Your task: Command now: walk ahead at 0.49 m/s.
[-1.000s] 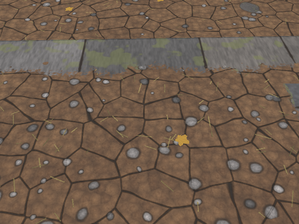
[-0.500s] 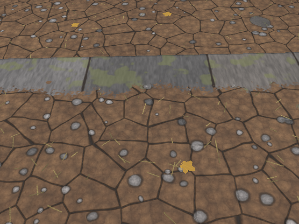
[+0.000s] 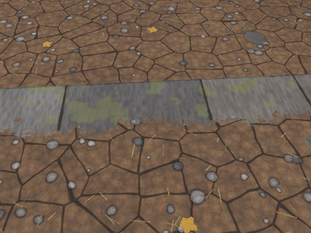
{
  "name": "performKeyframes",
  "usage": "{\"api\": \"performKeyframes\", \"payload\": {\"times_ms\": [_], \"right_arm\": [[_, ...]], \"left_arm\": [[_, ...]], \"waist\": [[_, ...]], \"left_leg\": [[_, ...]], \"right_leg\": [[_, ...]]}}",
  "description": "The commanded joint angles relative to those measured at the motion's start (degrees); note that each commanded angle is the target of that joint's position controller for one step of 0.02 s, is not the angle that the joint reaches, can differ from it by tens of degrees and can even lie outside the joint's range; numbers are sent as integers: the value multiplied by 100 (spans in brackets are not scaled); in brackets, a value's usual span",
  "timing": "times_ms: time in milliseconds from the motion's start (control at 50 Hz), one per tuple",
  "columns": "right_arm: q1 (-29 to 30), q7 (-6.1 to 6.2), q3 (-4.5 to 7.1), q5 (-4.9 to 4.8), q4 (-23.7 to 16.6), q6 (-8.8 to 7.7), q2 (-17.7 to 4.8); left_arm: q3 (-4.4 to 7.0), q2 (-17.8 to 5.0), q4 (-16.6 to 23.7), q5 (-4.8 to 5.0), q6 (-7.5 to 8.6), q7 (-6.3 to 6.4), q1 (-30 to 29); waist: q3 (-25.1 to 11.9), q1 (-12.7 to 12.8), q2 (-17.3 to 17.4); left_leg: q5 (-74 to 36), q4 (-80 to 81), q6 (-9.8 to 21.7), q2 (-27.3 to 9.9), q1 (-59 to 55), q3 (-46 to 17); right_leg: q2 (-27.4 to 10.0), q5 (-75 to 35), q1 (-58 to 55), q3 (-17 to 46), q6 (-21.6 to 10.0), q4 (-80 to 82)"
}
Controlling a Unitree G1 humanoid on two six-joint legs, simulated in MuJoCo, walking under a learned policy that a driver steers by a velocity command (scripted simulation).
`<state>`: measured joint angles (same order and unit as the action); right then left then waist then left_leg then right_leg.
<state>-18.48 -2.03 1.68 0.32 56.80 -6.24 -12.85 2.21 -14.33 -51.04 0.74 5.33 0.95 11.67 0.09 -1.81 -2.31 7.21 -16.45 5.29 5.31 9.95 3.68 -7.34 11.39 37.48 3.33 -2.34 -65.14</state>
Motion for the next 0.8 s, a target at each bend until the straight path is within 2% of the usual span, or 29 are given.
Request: {"api": "performKeyframes", "payload": {"times_ms": [20, 120, 180, 220, 260, 280, 300, 320, 340, 360, 380, 400, 420, 440, 460, 500, 560, 660, 740, 800], "right_arm": [[215, 116, 118, -7, -310, -96, -753], [-348, 206, 153, -113, -179, -8, -945], [-620, 211, 168, -147, -54, 64, -962], [-661, 225, 194, -149, -13, 121, -994], [-526, 236, 228, -153, -30, 182, -1082], [-394, 236, 213, -136, -67, 212, -1061], [-341, 232, 140, -70, -138, 224, -872], [-756, 201, -32, -5, -300, 143, -360], [-986, 165, -115, -99, -229, -11, -132], [-553, 142, 49, -235, -304, -120, -805], [-74, 143, 87, -291, -457, -160, -946], [155, 176, 100, -227, -491, -138, -877], [183, 207, 145, -149, -493, -66, -824], [74, 210, 143, -133, -468, 21, -687], [-25, 216, 134, -126, -431, 90, -554], [93, 234, 151, -106, -495, 165, -508], [766, 238, 176, -57, -728, 173, -502], [1762, 158, 127, -97, -995, 119, -375], [2337, 43, 99, -147, -1224, 69, -395], [2327, -52, 125, -157, -1309, 6, -506]], "left_arm": [[74, -253, 246, -69, -26, 39, 187], [28, -162, 530, -1, 43, -58, -902], [8, -194, 706, 49, 71, -165, -1355], [20, -273, 806, 58, 116, -242, -1456], [86, -433, 767, 54, 166, -281, -1099], [188, -602, 604, 42, 181, -271, -511], [350, -943, 286, 31, 194, -232, 581], [507, -1599, 125, -89, 176, -200, 1543], [462, -1438, 35, -65, 142, -233, 1760], [318, -991, 105, -35, 158, -241, 1373], [238, -753, 242, -32, 148, -232, 829], [177, -594, 313, -53, 142, -258, 377], [130, -436, 336, -79, 155, -280, 161], [109, -363, 290, -105, 158, -304, 117], [118, -376, 220, -104, 172, -311, 202], [161, -538, 82, -103, 193, -275, 410], [186, -638, -57, -96, 143, -173, 703], [190, -729, -240, -29, 84, -83, 1106], [220, -758, -460, 7, -6, -54, 1440], [273, -844, -511, 29, -82, -14, 1369]], "waist": [[311, 264, 456], [333, -135, 473], [457, -282, 518], [473, -243, 554], [288, 23, 664], [-44, 362, 657], [-746, 799, 488], [-1741, 864, -632], [-2252, 793, -1514], [-1574, 781, -953], [-984, 637, -586], [-581, 449, -136], [-366, 273, -127], [-275, 145, -209], [-229, 88, -213], [-74, 32, -129], [101, 163, -51], [325, 460, -94], [545, 606, -113], [470, 453, -183]], "left_leg": [[-394, 1167, 975, -1608, 549, -1217], [-433, 1050, 705, -1552, -89, -922], [-337, 809, 677, -1762, -639, -974], [-409, 563, 614, -1940, -989, -1055], [-1122, 115, 502, -1999, -1124, -1065], [-2089, -582, 382, -1796, -1054, -877], [-2393, -1911, 205, -1437, -512, -578], [-673, -4237, -184, -722, 1522, -121], [2379, -5542, -294, -143, 2931, -653], [2207, -6090, -159, -533, 3482, -1090], [1673, -6011, -79, -849, 3527, -934], [1198, -5654, -109, -1089, 3276, -805], [899, -5270, -132, -1271, 2973, -811], [723, -5080, -164, -1338, 2672, -794], [626, -4966, -202, -1337, 2540, -739], [332, -4650, -287, -1363, 2739, -695], [-410, -3742, -405, -1375, 3256, -673], [-1382, -2180, -409, -1145, 3012, -438], [-1109, -1614, -298, -1057, 3181, -431], [-530, -1351, -104, -944, 2854, -361]], "right_leg": [[-238, -878, 180, 7, 159, 797], [71, -1749, -18, -250, 220, 2658], [162, -1478, 25, -265, 173, 3164], [215, -1059, -33, -260, 31, 3415], [383, -654, -664, -392, -140, 3643], [579, -579, -1486, -554, -267, 3773], [446, -700, -2979, -374, -497, 3686], [-1028, -485, -5317, 1716, -1241, 3750], [-1667, 230, -6148, 3849, -1752, 4688], [-1479, 436, -5598, 3392, -1457, 4800], [-1275, 54, -4789, 2484, -1234, 4861], [-1017, -459, -3962, 1838, -1126, 5073], [-781, -731, -3435, 1391, -1022, 5273], [-636, -854, -3099, 1122, -984, 5449], [-556, -1090, -2927, 931, -1022, 5561], [-521, -1578, -2849, 635, -1091, 5699], [-509, -1847, -3072, 397, -1066, 5798], [-367, -1432, -3262, 32, -883, 5920], [-641, -1424, -3970, 60, -868, 5690], [-821, -2000, -4340, 77, -761, 5292]]}}
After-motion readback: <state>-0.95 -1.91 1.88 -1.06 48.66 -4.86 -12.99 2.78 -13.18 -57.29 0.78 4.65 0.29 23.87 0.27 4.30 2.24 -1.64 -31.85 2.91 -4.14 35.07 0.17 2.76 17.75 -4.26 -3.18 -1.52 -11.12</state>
